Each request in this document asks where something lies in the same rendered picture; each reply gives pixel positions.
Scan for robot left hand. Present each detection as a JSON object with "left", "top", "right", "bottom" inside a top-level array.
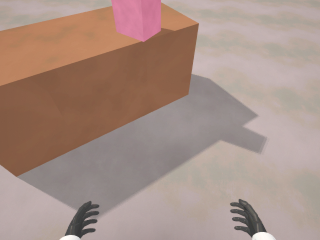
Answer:
[{"left": 65, "top": 201, "right": 99, "bottom": 239}]

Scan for pedestal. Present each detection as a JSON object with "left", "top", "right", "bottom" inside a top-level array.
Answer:
[{"left": 0, "top": 2, "right": 199, "bottom": 177}]

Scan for robot right hand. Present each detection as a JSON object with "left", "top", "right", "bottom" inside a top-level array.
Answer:
[{"left": 230, "top": 199, "right": 267, "bottom": 238}]

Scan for carton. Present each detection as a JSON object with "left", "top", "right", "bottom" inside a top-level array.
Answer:
[{"left": 111, "top": 0, "right": 161, "bottom": 42}]

